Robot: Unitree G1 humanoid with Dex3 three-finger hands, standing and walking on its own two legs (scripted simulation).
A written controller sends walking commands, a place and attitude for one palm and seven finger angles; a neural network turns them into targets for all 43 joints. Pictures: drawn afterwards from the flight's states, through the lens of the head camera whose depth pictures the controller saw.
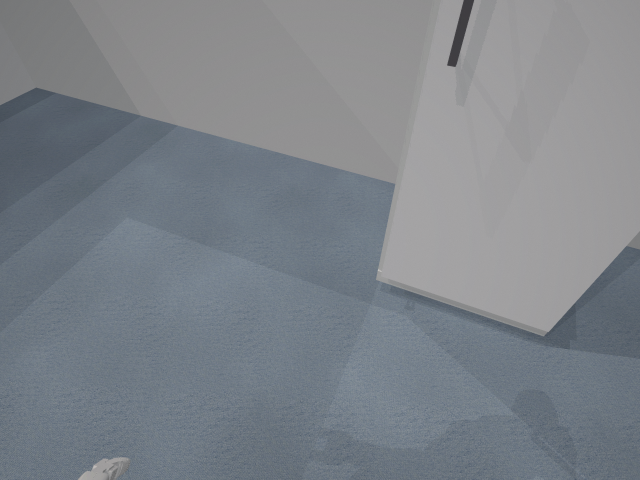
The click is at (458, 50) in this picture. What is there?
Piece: fridge door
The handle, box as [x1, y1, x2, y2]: [447, 0, 473, 66]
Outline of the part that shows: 473,0 463,1 447,65 455,66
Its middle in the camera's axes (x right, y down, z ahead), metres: +0.28 -0.47 +0.71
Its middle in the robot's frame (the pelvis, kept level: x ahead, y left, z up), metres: +0.89 -0.23 +0.28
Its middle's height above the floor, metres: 1.05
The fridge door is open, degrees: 0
